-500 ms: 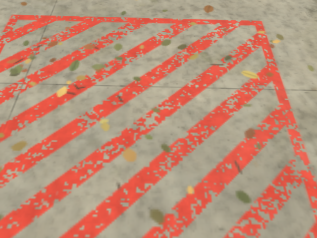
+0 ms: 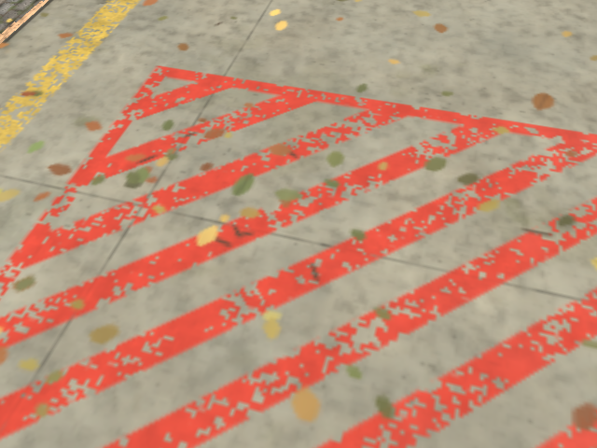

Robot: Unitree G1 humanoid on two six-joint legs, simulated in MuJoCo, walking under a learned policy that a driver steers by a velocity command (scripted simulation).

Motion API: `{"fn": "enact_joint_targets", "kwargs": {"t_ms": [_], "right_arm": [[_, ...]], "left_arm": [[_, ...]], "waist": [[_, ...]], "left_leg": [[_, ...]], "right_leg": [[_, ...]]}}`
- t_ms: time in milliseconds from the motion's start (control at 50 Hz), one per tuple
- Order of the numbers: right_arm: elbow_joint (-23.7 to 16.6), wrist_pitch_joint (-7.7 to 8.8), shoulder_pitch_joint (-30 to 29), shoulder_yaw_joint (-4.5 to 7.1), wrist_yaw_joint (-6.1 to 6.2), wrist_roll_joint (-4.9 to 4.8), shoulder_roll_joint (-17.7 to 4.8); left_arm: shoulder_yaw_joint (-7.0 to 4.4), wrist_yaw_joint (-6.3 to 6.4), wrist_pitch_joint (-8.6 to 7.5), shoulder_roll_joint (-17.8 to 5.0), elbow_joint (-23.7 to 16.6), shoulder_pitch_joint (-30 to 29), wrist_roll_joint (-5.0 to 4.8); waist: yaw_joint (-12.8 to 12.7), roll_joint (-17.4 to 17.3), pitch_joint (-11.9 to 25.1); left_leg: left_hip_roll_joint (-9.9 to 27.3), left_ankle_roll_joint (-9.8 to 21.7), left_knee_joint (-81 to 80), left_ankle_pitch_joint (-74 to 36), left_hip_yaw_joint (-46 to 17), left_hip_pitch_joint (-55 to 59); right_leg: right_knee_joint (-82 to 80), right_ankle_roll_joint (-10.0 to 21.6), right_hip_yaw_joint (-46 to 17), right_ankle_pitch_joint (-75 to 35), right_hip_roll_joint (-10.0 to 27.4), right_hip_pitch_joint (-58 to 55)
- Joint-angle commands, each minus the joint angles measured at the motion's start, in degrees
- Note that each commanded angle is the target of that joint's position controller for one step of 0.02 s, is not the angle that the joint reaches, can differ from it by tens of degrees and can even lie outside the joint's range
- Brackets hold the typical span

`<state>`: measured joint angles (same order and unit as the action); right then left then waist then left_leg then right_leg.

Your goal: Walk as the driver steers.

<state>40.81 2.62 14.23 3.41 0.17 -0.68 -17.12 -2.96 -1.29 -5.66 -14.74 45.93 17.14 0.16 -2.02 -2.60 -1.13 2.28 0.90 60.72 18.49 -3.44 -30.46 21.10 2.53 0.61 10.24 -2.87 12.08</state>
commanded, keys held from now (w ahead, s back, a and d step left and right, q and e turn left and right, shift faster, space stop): no key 0.36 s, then e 0.64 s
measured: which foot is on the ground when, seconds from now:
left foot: up 0.00-0.22, down 0.24-0.64, up 0.66-1.00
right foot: down 0.00-0.26, up 0.28-0.62, down 0.64-1.00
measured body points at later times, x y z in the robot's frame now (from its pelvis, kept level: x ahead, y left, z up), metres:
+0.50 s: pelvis +0.17 +0.04 -0.01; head +0.19 +0.05 +0.44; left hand +0.26 +0.32 -0.14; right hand +0.32 -0.20 -0.11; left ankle +0.24 +0.14 -0.74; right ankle +0.17 -0.11 -0.72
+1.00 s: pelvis +0.19 +0.03 +0.00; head +0.22 +0.00 +0.45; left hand +0.38 +0.28 -0.10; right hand +0.27 -0.29 -0.11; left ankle +0.24 +0.16 -0.72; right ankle +0.17 -0.08 -0.74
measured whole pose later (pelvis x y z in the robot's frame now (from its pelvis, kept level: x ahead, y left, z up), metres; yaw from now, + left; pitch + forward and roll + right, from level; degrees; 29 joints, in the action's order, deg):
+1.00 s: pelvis +0.19 +0.03 +0.00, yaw -18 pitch +2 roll +2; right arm 46.7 -0.2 2.8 4.6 1.6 -1.1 -16.8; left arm -4.5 2.3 2.1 -18.0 44.0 10.5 -0.9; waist -2.0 -0.1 -3.0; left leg -2.3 -4.5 38.6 20.3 -4.7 -20.7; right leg 26.3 1.4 -9.3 11.9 -3.1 15.7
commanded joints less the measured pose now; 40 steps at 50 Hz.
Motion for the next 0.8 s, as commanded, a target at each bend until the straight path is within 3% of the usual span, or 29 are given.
{"fn": "enact_joint_targets", "kwargs": {"t_ms": [20, 80, 160, 200, 220, 240, 260, 280, 300, 320, 340, 360, 400, 440, 500, 540, 620, 640, 660, 680, 700, 740, 760, 800], "right_arm": [[-5.15, 0.95, -3.21, 0.15, -0.19, 0.56, -1.75], [-5.39, 1.44, -6.46, -0.55, -0.57, 0.79, -0.36], [-6.18, 1.54, -10.47, -0.12, -1.36, 0.49, -1.55], [-5.87, 1.64, -9.00, 0.53, -1.58, 0.91, -3.04], [-4.49, 1.68, -5.57, 1.07, -1.41, 1.37, -3.97], [-3.49, 1.74, -2.16, 1.83, -0.94, 1.84, -6.34], [-3.44, 1.55, 2.35, 2.40, -0.33, 3.04, -10.36], [-3.21, 0.72, 2.27, 1.26, -0.28, 3.33, -7.63], [-2.80, -0.06, 2.26, 0.38, -0.81, 1.83, -4.07], [-2.55, -0.32, -0.98, 0.10, -1.11, 1.01, -3.48], [-2.50, -0.41, -4.22, -0.10, -1.22, 1.06, -3.24], [-2.63, -0.48, -7.31, -0.19, -1.27, 1.32, -3.31], [-2.14, -0.52, -11.34, -0.03, -1.08, 2.60, -3.33], [-1.34, -0.44, -12.39, 0.14, -0.56, 2.88, -3.43], [-0.18, -1.28, -11.55, 1.17, 0.91, 2.07, -6.34], [0.54, -1.99, -11.02, 1.50, 1.67, 1.57, -6.84], [1.42, -3.17, -12.59, 1.90, 2.40, -0.04, -6.74], [2.17, -3.39, -11.41, 1.86, 2.43, -0.58, -5.68], [1.79, -3.50, -9.03, 1.40, 2.30, 0.56, -2.73], [-0.76, -3.30, -14.97, 1.40, 2.81, 0.97, -2.68], [-0.92, -3.26, -16.38, 1.98, 2.83, 1.20, -4.14], [1.62, -3.62, -12.19, 2.83, 2.87, 0.78, -4.96], [2.07, -3.68, -11.69, 3.09, 3.07, 1.12, -5.61], [2.02, -3.27, -12.05, 2.84, 2.88, 0.75, -4.18]], "left_arm": [[-1.89, 0.45, -0.76, -8.94, -2.74, -1.70, -0.46], [-2.05, 0.94, 0.30, -10.25, -1.44, -1.34, -0.47], [-1.80, 1.26, 1.52, -10.42, 1.00, 1.82, -1.11], [-1.92, 1.49, 1.96, -11.02, 1.40, 0.44, -1.43], [-1.84, 1.62, 2.09, -10.82, 1.40, -0.47, -1.49], [-1.35, 1.62, 1.91, -9.46, 1.62, 0.72, -0.97], [-0.13, 1.56, 1.41, -6.48, 0.42, 2.88, 0.91], [1.55, 1.29, 1.66, -2.30, 2.28, 11.13, 0.65], [0.45, 1.13, 2.54, -7.15, 3.38, 10.06, -0.22], [-0.16, 1.30, 3.42, -8.76, 2.44, 5.88, -1.00], [-0.28, 1.92, 4.42, -8.31, 2.29, 3.10, -0.88], [-0.51, 2.52, 5.49, -8.18, 2.05, 1.56, -0.37], [-0.21, 3.26, 7.05, -6.16, 3.20, 3.51, -0.41], [-0.06, 3.57, 7.50, -5.39, 3.78, 3.57, -0.22], [-0.89, 3.50, 7.83, -7.61, 1.91, -0.49, -0.42], [-1.16, 3.29, 7.97, -7.65, 0.66, -2.51, -0.50], [-1.58, 2.26, 7.91, -6.74, 0.79, -0.39, -0.16], [-1.99, 2.01, 7.85, -8.13, 0.48, 0.28, 0.33], [-3.23, 2.51, 7.67, -13.71, -0.53, 0.73, 0.52], [-3.82, 2.40, 7.14, -17.16, -1.39, 0.04, 1.08], [-3.41, 2.40, 5.91, -15.16, -2.02, -0.25, 2.09], [-3.24, 2.73, 4.68, -12.98, -3.21, -5.48, 0.37], [-3.04, 2.92, 4.68, -12.19, -3.73, -6.90, -0.67], [-2.74, 3.38, 5.20, -11.05, -3.73, -5.86, -0.94]], "waist": [[0.61, 7.29, -0.15], [-0.06, 7.32, 1.07], [-1.13, 8.24, 2.51], [1.00, 8.28, 3.36], [3.00, 7.50, 4.81], [4.22, 5.24, 7.09], [4.27, -2.69, 14.30], [2.06, -12.80, 21.86], [3.39, -8.24, 21.67], [3.09, -5.70, 15.09], [2.38, -2.69, 11.29], [1.35, -2.37, 8.37], [-1.07, -5.05, 6.94], [-1.05, -5.82, 7.24], [0.63, -5.33, 6.20], [1.28, -4.72, 4.78], [-1.09, -3.09, 4.00], [-1.46, -0.30, 2.71], [1.10, 14.18, 2.83], [-1.33, 21.83, -0.88], [-1.65, 16.01, 0.30], [1.58, 9.37, 2.11], [1.90, 8.60, 2.78], [1.88, 8.61, 5.03]], "left_leg": [[3.27, -1.22, -8.51, -4.41, -0.20, -7.83], [1.25, -1.98, -20.05, -13.92, 2.47, -0.74], [-1.27, -0.87, -28.18, -20.98, 2.27, 4.76], [-1.76, 0.86, -32.07, -20.85, 1.71, 8.83], [-2.68, 1.97, -34.91, -23.40, 2.48, 14.37], [-0.80, 3.62, -36.85, -33.22, 1.48, 21.66], [9.84, 8.03, -31.71, -57.45, -8.53, 35.93], [20.84, 17.83, -31.65, -64.19, -20.94, 44.87], [18.75, 17.55, -33.85, -52.78, -22.16, 40.80], [16.13, 15.43, -36.20, -42.63, -19.05, 35.58], [14.28, 13.64, -38.40, -35.01, -17.06, 29.90], [12.98, 12.58, -40.77, -29.45, -15.03, 23.56], [10.45, 11.26, -44.29, -22.39, -9.57, 14.06], [9.35, 11.12, -45.10, -18.29, -5.69, 11.27], [11.58, 12.22, -45.95, -10.06, -5.94, 12.12], [13.15, 12.44, -46.13, -7.33, -6.42, 13.32], [11.94, 9.23, -41.13, -9.18, -1.96, 13.39], [9.53, 5.85, -36.10, -7.99, 0.88, 11.92], [2.32, -0.08, -20.73, -0.45, 8.99, 5.99], [-6.43, -2.50, -12.02, 15.22, 7.64, -3.76], [-4.96, -2.51, -1.85, 17.09, 1.56, -5.22], [-3.30, -2.78, 1.45, 10.10, -0.58, -5.85], [-2.65, -3.36, 0.96, 7.61, -1.02, -6.17], [-3.45, -4.60, -0.31, 4.70, -0.38, -3.78]], "right_leg": [[-11.67, 10.77, -14.23, -13.54, 15.56, -5.68], [-9.44, 8.61, -6.02, -30.93, 12.76, -3.82], [-5.66, 6.59, -4.89, -30.87, 13.10, -6.49], [-1.61, 5.08, -5.76, -29.38, 13.65, -7.52], [2.31, 3.93, -5.27, -30.12, 12.39, -6.93], [8.48, 1.86, -3.82, -27.68, 9.61, -4.74], [21.14, -1.21, -1.47, -10.00, 5.59, 4.12], [35.07, -4.49, -2.69, 26.10, 2.15, 13.07], [39.02, -5.30, -6.30, 30.69, 3.82, 14.19], [40.71, -5.92, -5.55, 28.85, 5.02, 17.57], [39.47, -6.34, -5.01, 26.03, 6.25, 18.01], [36.77, -6.84, -5.03, 23.26, 7.25, 16.06], [30.46, -7.57, -3.92, 18.33, 7.38, 7.58], [25.41, -7.18, -2.43, 13.56, 6.77, 2.76], [24.46, -5.57, -0.80, 10.28, 6.08, 3.90], [24.55, -4.35, -0.40, 11.38, 6.27, 5.81], [13.35, -0.79, 1.75, 5.07, 4.79, 0.70], [6.77, 1.39, -1.86, 0.08, 6.06, -0.78], [-1.50, 6.21, -18.00, -11.55, 17.06, -3.47], [-6.11, 15.11, -30.96, -15.70, 24.43, -1.73], [-6.17, 16.23, -29.96, -14.58, 23.12, -2.08], [-3.23, 10.73, -21.69, -16.41, 17.75, -4.31], [-2.43, 9.61, -20.65, -18.37, 17.21, -5.76], [-1.13, 9.46, -18.61, -23.79, 15.21, -7.02]]}}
